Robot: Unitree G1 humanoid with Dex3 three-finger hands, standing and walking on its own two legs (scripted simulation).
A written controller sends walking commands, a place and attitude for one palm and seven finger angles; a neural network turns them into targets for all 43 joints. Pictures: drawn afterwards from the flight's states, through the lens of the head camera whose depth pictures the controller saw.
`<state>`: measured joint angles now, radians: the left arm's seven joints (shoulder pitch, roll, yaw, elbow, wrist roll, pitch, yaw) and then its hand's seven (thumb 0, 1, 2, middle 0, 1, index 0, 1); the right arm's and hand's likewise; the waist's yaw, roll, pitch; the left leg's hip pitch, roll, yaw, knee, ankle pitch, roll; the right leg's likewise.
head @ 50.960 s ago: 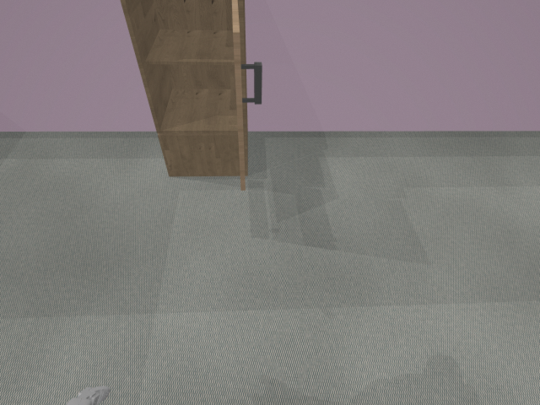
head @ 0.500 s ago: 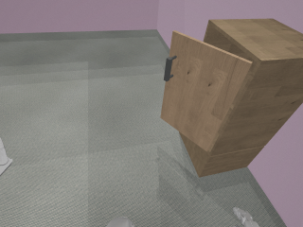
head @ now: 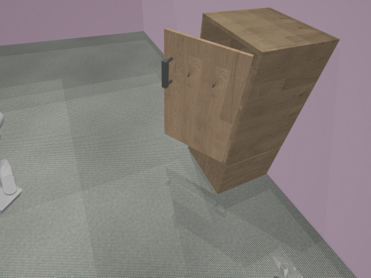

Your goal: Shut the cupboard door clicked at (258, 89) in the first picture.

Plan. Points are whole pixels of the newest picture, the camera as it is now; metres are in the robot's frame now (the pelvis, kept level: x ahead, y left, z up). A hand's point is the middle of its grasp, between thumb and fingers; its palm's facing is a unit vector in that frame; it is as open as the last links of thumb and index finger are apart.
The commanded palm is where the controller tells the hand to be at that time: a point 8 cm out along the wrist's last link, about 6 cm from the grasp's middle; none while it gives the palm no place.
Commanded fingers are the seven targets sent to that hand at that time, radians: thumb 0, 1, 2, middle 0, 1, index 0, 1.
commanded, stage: stop stepping back and stand still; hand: left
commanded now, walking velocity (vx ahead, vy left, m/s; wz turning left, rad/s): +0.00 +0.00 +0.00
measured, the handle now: (167, 72) +0.94 +0.09 -0.03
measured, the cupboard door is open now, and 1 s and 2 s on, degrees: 32 32 32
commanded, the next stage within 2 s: let the arm hang, fingers relaxed in 0.24 s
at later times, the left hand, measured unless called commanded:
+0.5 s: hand (84, 251) +0.19 +0.22 -0.03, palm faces +0.06 -0.91 -0.42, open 7.4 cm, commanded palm none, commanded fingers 0.00 0.90 0.90 -0.20 -0.30 -0.20 -0.30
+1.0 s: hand out of the picture -0.06 +0.20 -0.16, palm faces +0.02 -0.98 -0.22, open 7.3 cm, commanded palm none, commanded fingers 0.00 0.90 0.90 -0.20 -0.30 -0.20 -0.30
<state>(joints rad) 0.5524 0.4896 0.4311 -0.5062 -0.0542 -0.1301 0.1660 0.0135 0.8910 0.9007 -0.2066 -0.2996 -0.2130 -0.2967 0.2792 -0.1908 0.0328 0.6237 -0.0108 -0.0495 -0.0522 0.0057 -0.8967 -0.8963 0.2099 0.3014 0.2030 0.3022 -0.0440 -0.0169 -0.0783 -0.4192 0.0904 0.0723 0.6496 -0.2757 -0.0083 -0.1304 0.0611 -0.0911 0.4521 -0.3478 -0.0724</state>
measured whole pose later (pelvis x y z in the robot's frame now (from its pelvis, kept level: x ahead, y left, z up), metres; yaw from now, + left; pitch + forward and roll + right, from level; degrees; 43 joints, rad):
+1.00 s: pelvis -0.01 +0.02 +0.01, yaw -1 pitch -2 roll -1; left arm 0.39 0.18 0.01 1.11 0.01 0.03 0.02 0.00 0.92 0.90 -0.20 -0.30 -0.20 -0.29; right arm 0.29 -0.16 0.01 1.07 -0.02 0.03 -0.04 0.01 -0.92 -0.90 0.20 0.30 0.20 0.30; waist 0.00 0.02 0.03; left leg -0.26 0.00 0.04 0.43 -0.12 0.03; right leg -0.06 0.03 -0.05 0.39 -0.29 -0.03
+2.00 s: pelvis +0.00 +0.01 +0.01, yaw -2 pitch -1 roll +0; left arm 0.37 0.11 0.00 1.15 0.01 0.00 0.04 0.00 0.91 0.90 -0.20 -0.30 -0.20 -0.29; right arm 0.30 -0.12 0.00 1.13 -0.01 0.01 -0.04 0.00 -0.91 -0.90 0.20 0.30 0.20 0.30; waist -0.01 -0.01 0.02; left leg -0.25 0.00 0.05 0.41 -0.13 0.03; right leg -0.07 0.02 -0.03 0.40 -0.31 -0.03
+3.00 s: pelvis +0.02 -0.04 +0.00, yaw +25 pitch +2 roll +0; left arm 0.13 0.24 0.06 0.83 0.03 0.03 0.02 0.00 0.91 0.90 -0.20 -0.30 -0.20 -0.29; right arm 0.20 -0.25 -0.09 0.91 -0.02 0.07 0.00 0.00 -0.90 -0.90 0.21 0.30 0.20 0.30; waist -0.03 0.03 0.06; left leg -0.47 -0.09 -0.17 0.71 -0.34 -0.03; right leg -0.30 0.00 0.01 0.56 -0.29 0.01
